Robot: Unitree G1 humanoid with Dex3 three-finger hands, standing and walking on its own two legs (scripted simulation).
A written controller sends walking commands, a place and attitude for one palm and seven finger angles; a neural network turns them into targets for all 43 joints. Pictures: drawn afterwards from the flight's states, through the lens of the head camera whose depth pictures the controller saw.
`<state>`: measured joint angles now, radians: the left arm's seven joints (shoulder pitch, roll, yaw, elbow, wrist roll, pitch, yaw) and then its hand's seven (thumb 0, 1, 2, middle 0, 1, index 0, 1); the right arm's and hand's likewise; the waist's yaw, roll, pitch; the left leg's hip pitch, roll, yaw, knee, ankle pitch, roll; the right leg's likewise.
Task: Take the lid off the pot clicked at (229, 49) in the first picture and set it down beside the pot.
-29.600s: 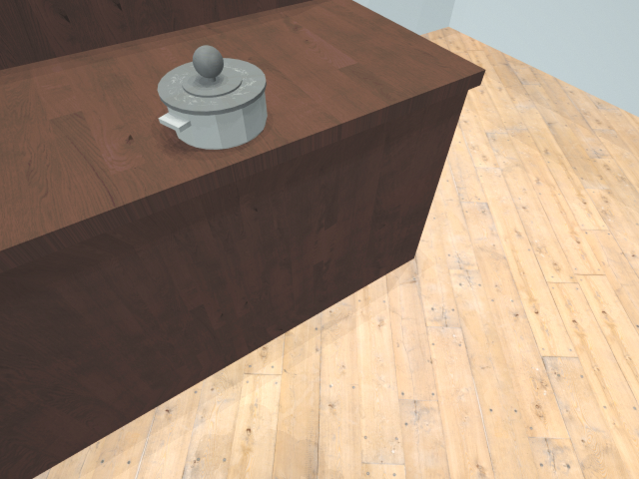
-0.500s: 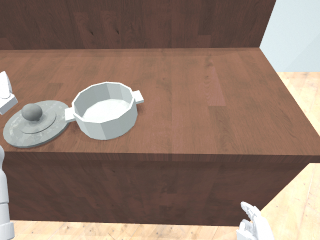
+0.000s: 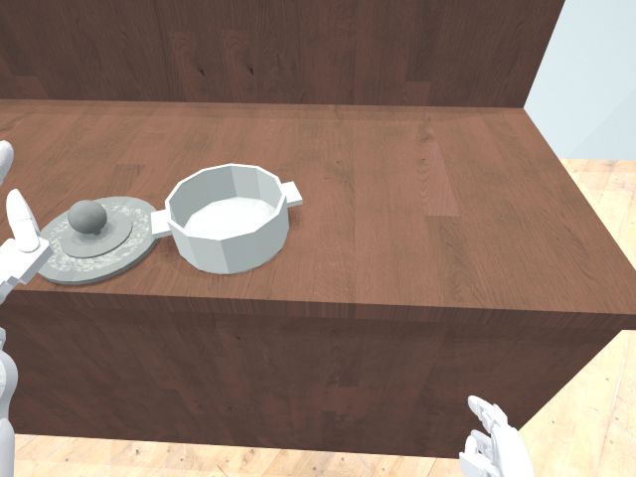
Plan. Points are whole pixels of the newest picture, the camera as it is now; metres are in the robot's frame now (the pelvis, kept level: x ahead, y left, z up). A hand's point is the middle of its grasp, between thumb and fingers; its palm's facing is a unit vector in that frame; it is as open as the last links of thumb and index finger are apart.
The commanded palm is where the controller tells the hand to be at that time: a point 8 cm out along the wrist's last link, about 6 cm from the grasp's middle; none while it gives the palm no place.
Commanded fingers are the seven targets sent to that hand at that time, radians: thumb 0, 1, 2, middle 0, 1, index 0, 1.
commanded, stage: draw the hand back to the body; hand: left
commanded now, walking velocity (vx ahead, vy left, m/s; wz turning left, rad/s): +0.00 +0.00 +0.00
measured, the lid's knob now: (87, 217) +0.43 +0.43 +0.07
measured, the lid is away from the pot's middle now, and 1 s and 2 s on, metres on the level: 0.22 0.22 0.22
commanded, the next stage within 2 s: step back with the hand held close in 0.40 s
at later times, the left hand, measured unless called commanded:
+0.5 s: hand (29, 304) +0.17 +0.25 +0.24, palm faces +0.46 -0.82 -0.33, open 7.4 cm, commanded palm +0.12 +0.29 +0.24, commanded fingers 0.00 0.90 0.90 -0.20 -0.30 -0.20 -0.30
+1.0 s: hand out of the picture +0.14 +0.27 +0.22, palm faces +0.35 -0.78 -0.53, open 7.4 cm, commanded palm +0.07 +0.32 +0.24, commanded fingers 0.00 0.90 0.90 -0.20 -0.30 -0.20 -0.30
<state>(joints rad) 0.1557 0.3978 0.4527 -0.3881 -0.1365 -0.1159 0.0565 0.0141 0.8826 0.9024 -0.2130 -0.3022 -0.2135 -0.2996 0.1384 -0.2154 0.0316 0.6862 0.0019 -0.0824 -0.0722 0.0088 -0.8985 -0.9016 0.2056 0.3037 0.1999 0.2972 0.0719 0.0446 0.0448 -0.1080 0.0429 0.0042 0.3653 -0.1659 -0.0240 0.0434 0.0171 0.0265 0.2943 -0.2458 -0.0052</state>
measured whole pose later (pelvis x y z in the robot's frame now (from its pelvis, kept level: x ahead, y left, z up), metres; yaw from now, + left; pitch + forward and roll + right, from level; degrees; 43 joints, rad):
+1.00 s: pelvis -0.06 +0.04 -0.01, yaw +0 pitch -1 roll -2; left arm 0.55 0.52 0.52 -0.77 -0.09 -0.24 0.09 0.01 0.88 0.90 -0.22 -0.30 -0.22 -0.30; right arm 0.21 -0.22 -0.02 0.52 0.03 -0.03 -0.06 0.01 -0.90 -0.90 0.20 0.30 0.20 0.30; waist 0.00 -0.01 0.07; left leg -0.37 0.02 0.01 0.51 -0.13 0.03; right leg -0.23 -0.01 0.04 0.46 -0.23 0.05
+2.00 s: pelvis -0.28 +0.06 -0.02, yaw -3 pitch -1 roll +0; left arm 0.60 0.53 0.50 -0.88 -0.07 -0.22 0.12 0.02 0.88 0.90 -0.22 -0.30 -0.22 -0.30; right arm 0.27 -0.18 0.00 0.62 0.01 -0.09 -0.04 0.01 -0.90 -0.90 0.21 0.30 0.20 0.30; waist 0.02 -0.03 0.00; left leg -0.50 0.01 -0.02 0.86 -0.37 -0.01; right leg -0.29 0.03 -0.04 0.56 -0.25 -0.05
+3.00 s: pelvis -0.28 +0.07 -0.01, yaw +4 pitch +0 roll -1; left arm 0.35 0.21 0.03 1.07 0.00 0.04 0.03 -0.01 0.98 0.90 -0.21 -0.30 -0.21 -0.30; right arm 0.33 -0.14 -0.01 1.01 -0.01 0.04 -0.04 0.00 -0.90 -0.90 0.20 0.30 0.20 0.30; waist 0.02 -0.02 0.10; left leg -0.27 0.04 -0.02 0.56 -0.29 -0.02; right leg -0.19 0.05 -0.04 0.50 -0.30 -0.04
